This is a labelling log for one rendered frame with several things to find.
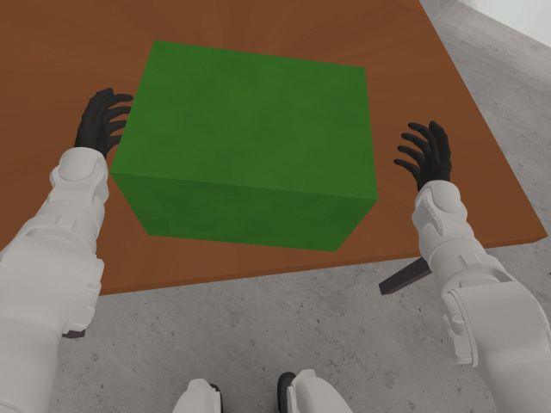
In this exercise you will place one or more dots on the robot left forearm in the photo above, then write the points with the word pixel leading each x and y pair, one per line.
pixel 73 212

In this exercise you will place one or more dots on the robot right forearm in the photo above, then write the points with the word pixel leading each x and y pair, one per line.
pixel 447 243

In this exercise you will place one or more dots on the table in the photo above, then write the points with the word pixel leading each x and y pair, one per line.
pixel 56 54

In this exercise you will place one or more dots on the robot left hand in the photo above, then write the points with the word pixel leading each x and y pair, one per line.
pixel 95 128

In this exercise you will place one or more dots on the carton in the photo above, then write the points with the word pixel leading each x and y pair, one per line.
pixel 243 147

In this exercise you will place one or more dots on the robot right hand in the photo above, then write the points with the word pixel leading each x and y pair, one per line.
pixel 434 163

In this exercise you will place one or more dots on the right robot upper arm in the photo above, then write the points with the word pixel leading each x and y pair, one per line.
pixel 497 330

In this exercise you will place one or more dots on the robot right thigh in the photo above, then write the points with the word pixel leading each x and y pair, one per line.
pixel 315 395

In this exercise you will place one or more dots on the robot left shin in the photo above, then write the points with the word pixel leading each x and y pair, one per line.
pixel 198 383

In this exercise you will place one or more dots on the left robot upper arm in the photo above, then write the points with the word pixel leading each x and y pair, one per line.
pixel 46 289

